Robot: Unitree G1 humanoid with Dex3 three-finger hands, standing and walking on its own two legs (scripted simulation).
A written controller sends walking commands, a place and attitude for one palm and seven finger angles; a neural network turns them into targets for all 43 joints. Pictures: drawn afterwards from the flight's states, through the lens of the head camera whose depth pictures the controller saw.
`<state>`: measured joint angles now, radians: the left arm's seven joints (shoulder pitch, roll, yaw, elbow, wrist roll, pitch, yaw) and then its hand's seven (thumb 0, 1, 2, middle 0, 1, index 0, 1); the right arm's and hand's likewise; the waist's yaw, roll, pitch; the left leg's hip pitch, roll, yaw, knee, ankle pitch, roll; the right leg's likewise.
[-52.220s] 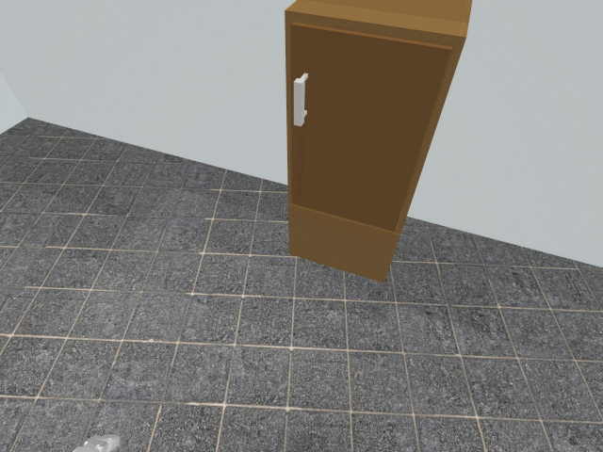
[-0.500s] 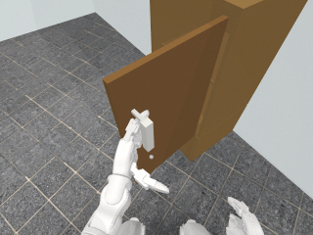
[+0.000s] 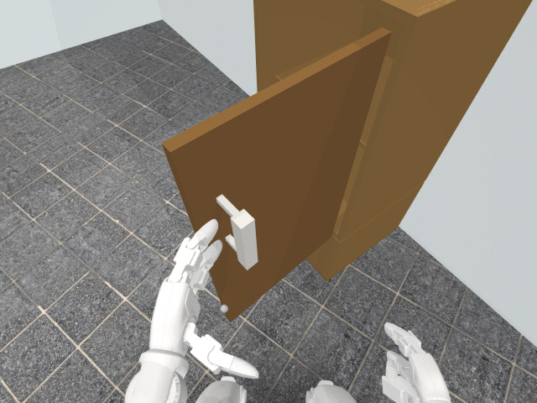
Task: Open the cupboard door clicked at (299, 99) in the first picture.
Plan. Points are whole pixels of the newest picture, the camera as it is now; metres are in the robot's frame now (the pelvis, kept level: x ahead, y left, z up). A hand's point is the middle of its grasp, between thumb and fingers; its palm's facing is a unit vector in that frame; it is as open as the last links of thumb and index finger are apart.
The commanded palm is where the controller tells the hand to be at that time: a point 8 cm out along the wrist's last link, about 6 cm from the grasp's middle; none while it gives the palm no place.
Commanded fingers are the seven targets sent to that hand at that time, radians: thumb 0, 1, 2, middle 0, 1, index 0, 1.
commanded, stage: slide the hand sideways off the handle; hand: left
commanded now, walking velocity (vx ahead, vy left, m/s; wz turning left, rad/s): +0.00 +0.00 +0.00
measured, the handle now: (236, 232) +0.34 +0.07 +0.07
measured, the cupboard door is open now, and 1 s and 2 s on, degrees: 95 95 95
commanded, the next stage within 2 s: draw the hand back to the body in 0.42 s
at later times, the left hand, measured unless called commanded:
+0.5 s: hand (178, 339) +0.20 +0.12 +0.06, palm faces -0.05 -1.00 -0.01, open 16.3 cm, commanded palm +0.18 +0.18 +0.06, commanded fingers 0.00 -0.50 0.30 -0.15 -0.30 -0.15 -0.30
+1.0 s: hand (117, 324) +0.20 +0.17 +0.12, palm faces -0.04 -1.00 -0.06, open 16.2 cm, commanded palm +0.16 +0.23 +0.14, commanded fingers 0.00 -0.32 0.38 -0.16 -0.30 -0.16 -0.30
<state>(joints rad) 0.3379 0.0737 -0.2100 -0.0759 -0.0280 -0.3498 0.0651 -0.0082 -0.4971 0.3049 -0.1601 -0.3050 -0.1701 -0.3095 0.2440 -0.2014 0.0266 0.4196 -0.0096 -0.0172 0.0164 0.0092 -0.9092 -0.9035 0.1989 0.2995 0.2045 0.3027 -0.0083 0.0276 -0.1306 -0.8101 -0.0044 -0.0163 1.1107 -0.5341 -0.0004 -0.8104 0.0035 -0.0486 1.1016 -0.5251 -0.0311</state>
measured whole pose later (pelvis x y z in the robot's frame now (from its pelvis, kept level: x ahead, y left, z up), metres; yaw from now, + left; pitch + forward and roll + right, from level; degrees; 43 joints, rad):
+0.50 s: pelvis -0.01 +0.00 -0.01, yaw +1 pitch +15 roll -1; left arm 0.51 0.16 -0.05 -0.21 -0.17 -0.38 -0.12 -0.01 -0.50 0.30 -0.15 -0.30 -0.15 -0.30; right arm 0.25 -0.22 0.01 0.41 0.01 -0.07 -0.03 0.01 -0.91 -0.90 0.20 0.30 0.20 0.30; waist -0.01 0.04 -0.15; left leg -0.89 0.00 -0.05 1.20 -0.56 -0.01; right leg -0.87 0.01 -0.08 1.16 -0.55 -0.04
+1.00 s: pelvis +0.01 +0.02 +0.02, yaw +0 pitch +9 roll -2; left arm 0.58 0.24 0.06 -0.38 -0.23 -0.21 -0.16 -0.01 -0.49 0.31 -0.15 -0.30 -0.16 -0.30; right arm 0.30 -0.23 0.04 0.40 0.04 -0.09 -0.05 0.01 -0.91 -0.90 0.20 0.30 0.21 0.30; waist 0.00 0.05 -0.14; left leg -0.66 0.00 -0.03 1.02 -0.51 0.02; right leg -0.63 0.01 -0.06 0.96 -0.48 -0.01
